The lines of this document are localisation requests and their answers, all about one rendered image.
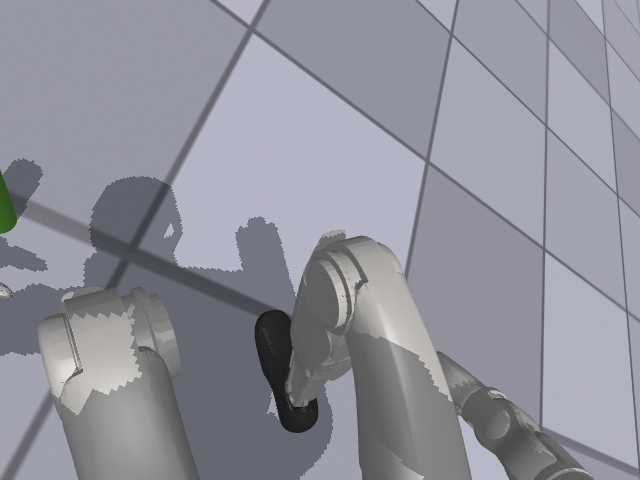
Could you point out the right robot foot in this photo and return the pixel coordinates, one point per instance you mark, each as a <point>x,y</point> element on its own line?
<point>274,347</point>

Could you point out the right robot arm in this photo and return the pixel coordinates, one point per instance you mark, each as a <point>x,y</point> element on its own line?
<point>515,438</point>

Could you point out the can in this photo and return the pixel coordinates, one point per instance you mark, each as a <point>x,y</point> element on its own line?
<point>8,218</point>

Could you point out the right robot hand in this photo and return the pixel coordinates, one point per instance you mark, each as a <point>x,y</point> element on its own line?
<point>461,383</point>

